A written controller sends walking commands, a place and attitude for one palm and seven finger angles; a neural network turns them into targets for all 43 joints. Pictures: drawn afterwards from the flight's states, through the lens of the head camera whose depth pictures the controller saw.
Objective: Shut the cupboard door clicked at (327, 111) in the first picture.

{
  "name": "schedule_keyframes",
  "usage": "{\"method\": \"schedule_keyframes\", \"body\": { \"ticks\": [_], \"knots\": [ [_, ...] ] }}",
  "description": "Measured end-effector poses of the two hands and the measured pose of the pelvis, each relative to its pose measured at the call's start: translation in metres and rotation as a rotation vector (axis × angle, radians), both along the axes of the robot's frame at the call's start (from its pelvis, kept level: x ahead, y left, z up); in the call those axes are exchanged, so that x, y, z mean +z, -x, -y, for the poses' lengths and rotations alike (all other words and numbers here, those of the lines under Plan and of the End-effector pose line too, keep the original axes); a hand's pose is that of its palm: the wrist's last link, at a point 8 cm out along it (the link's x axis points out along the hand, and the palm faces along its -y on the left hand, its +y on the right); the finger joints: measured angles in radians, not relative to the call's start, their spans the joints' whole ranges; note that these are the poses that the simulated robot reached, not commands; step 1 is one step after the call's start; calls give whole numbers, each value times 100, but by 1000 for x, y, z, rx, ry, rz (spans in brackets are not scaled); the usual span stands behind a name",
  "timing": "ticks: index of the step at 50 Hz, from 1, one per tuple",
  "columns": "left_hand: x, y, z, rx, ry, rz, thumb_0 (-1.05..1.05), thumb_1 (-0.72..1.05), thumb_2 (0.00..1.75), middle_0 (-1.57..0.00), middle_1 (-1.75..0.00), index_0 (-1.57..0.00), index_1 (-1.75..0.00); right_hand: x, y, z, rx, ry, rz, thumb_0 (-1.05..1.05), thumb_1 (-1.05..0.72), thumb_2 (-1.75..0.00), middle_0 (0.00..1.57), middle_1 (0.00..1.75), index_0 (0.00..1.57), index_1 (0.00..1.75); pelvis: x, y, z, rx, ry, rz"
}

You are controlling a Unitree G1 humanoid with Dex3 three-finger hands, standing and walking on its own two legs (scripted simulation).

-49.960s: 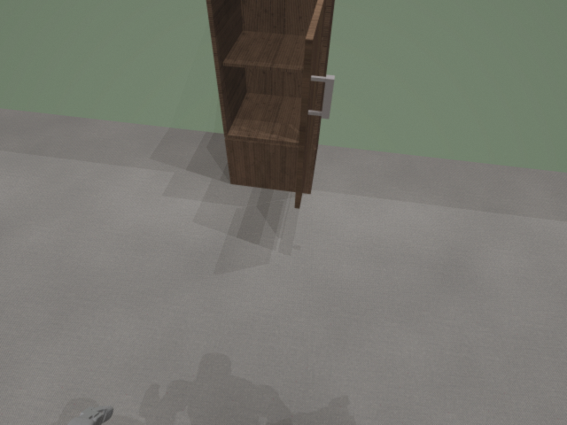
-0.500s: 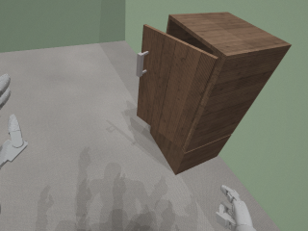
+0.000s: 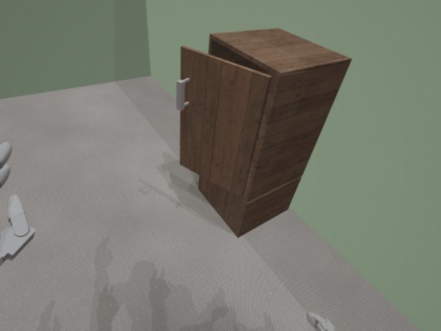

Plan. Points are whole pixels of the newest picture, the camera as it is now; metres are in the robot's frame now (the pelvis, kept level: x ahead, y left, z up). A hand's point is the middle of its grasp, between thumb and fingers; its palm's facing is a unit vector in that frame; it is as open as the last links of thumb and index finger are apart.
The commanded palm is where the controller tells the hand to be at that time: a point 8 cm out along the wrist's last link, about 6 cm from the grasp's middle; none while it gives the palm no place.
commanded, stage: stop stepping back and stand still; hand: left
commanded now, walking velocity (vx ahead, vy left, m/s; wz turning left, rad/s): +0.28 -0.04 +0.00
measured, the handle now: (183, 93) +1.01 +0.13 -0.03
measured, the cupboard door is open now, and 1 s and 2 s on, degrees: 22 22 22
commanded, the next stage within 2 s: let the arm hang, fingers relaxed in 1.04 s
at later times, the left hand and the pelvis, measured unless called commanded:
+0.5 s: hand out of the picture +0.17 +0.30 +0.17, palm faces +0.46 -0.78 -0.43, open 7.4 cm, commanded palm +0.11 +0.34 +0.17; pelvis -0.03 +0.04 -0.01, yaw +1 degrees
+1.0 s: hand (12, 219) +0.23 +0.30 +0.16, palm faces +0.38 -0.79 -0.48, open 7.4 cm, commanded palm +0.16 +0.34 +0.17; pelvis +0.02 +0.04 -0.01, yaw -1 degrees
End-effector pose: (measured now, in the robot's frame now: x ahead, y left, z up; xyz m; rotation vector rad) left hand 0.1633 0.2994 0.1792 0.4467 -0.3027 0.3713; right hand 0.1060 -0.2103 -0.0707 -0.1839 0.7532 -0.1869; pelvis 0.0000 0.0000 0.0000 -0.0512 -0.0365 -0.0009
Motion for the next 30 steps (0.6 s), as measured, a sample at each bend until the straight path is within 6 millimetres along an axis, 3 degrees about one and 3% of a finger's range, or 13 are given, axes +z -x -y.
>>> {"method": "schedule_keyframes", "body": {
  "ticks": [5,9,14,20,25,30],
  "knots": [
    [13,33,14,-73,-155,-28,1,89,89,-21,-30,-21,-30,-16,20,0,21,-19,-32,1,-90,-90,21,30,21,30,-10,26,1,-27,-29,-23],
    [17,50,-7,19,-145,31,1,88,89,-22,-30,-22,-30,-23,38,14,4,12,-88,1,-90,-90,21,30,21,30,-9,34,-3,-22,-32,-7],
    [1,52,-27,116,-18,49,1,89,89,-21,-30,-22,-30,-17,45,29,-22,95,-98,1,-90,-90,21,30,20,30,-7,34,-15,-1,-47,-5],
    [-6,43,-35,57,-6,94,1,89,89,-21,-30,-21,-30,-11,26,25,-38,172,-34,1,-90,-90,20,30,20,30,-20,31,-36,28,-43,9],
    [5,34,-41,44,-103,39,1,89,89,-21,-30,-21,-30,-7,3,-6,-5,80,26,1,-90,-90,20,29,20,30,-15,28,-35,22,-51,1],
    [9,32,-34,62,-152,-20,1,89,89,-21,-30,-21,-30,-19,-18,-31,71,-21,27,1,-90,-90,21,30,20,30,-14,18,-30,17,-40,-19]
  ]
}}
